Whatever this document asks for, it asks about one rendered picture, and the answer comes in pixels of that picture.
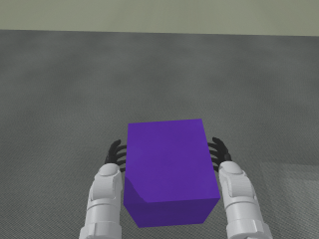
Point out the right robot forearm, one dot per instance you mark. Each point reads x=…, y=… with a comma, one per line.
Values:
x=244, y=218

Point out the left robot forearm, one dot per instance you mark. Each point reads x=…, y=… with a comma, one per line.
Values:
x=104, y=205

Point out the carton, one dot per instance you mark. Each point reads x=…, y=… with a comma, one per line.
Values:
x=169, y=175

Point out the robot right hand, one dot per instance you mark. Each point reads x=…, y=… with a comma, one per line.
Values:
x=221, y=153

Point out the robot left hand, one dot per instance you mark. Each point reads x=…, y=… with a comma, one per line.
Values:
x=112, y=155

